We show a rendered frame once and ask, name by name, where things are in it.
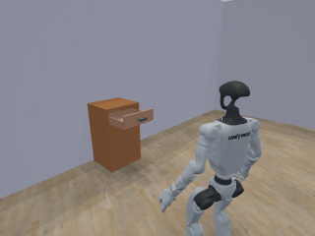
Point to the left robot forearm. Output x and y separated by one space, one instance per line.
184 179

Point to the humanoid robot torso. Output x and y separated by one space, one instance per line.
227 154

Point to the left robot hand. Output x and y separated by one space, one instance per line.
166 199

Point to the robot right upper arm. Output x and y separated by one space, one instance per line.
255 149

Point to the drawer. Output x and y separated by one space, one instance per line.
127 118

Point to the robot left shin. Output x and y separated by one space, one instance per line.
190 231

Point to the robot left upper arm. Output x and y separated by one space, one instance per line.
207 133

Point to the right robot hand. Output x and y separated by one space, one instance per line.
243 177

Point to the cabinet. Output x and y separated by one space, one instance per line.
113 148

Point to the handle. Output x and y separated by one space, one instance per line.
143 119

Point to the right robot forearm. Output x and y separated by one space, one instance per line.
249 162

